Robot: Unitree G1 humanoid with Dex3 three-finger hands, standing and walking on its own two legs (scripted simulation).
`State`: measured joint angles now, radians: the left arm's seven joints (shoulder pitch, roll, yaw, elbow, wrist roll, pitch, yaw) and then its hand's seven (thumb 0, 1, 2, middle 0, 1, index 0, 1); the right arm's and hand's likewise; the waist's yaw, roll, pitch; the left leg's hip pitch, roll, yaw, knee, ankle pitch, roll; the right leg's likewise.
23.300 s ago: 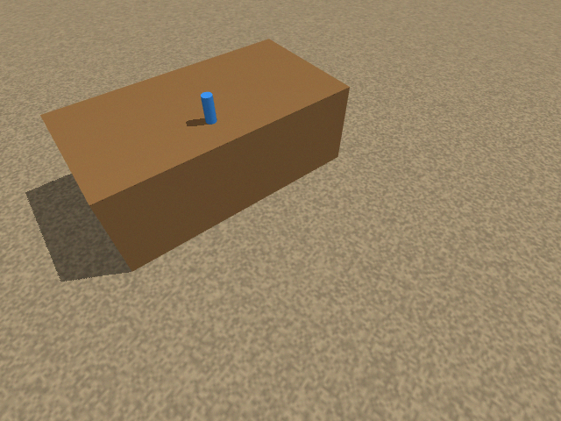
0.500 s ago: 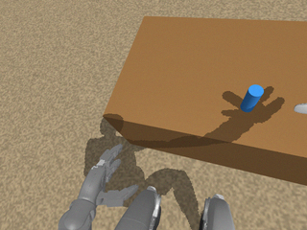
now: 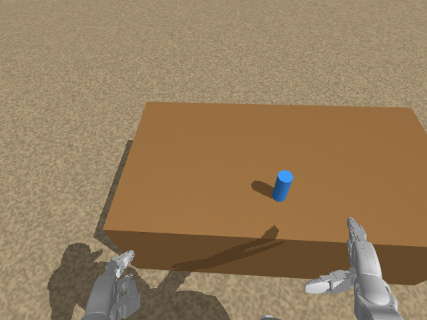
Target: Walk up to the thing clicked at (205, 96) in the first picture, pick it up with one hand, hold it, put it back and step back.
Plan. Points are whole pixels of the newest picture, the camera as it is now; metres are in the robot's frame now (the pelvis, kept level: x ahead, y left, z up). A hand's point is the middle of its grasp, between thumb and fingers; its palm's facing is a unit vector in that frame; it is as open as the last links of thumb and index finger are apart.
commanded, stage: home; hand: right
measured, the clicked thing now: (282, 186) +0.54 -0.18 -0.25
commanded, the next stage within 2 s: stand in 2.00 s
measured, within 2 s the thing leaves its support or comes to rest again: neither
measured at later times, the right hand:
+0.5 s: hand (318, 314) +0.15 -0.16 -0.05, palm faces +0.12 +0.96 -0.25, open 17.1 cm
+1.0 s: hand (319, 299) +0.18 -0.16 -0.05, palm faces +0.12 +0.96 -0.24, open 17.1 cm
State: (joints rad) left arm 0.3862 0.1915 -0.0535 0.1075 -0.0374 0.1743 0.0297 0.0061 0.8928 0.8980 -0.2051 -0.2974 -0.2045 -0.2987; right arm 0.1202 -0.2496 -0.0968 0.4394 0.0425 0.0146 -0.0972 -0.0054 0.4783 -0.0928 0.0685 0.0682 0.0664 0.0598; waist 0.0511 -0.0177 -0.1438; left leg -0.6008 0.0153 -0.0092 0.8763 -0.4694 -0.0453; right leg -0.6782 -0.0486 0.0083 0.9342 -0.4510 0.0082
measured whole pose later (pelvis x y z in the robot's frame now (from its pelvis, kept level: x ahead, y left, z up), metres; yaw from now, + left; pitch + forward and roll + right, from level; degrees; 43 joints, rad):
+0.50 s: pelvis -0.02 +0.03 +0.00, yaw -1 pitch +8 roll +0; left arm 0.45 0.21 -0.01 0.09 -0.02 0.12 0.09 0.01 0.90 0.90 -0.20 -0.30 -0.20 -0.30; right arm 0.42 -0.21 0.01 0.12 0.03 0.02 -0.10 -0.01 0.47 -0.10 0.07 0.07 0.06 0.06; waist 0.00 -0.01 -0.10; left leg -0.60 0.02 -0.01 0.93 -0.47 -0.02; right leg -0.64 -0.04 0.01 0.91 -0.41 0.04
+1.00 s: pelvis +0.00 +0.01 +0.00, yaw +0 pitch +9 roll +0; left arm 0.45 0.20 0.00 0.07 -0.03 0.14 0.08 0.01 0.90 0.90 -0.20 -0.30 -0.20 -0.30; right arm 0.44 -0.20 0.01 0.11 0.03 0.01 -0.10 -0.01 0.47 -0.09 0.07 0.07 0.06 0.06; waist 0.00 0.00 -0.12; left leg -0.59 0.03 -0.02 0.94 -0.51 -0.03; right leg -0.63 -0.04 -0.01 0.93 -0.46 0.02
